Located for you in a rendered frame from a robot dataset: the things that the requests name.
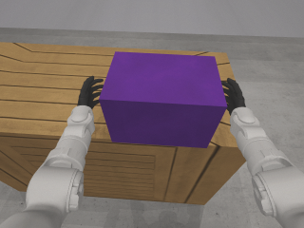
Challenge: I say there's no left robot hand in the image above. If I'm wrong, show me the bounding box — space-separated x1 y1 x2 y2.
77 75 104 109

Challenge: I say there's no robot left forearm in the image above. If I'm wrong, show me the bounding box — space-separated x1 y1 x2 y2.
26 105 95 206

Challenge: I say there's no right robot hand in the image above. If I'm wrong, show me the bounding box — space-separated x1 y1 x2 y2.
221 78 246 116

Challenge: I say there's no right robot upper arm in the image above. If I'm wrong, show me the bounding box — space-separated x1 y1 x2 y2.
251 165 304 228

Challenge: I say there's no robot right forearm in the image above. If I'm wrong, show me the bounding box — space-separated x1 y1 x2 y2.
230 106 304 176

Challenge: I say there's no left robot upper arm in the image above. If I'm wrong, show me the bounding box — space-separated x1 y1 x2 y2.
0 165 85 228

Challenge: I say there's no carton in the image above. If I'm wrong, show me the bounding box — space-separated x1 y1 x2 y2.
99 51 228 148

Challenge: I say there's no pedestal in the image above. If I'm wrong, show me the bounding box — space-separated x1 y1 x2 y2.
0 42 246 205

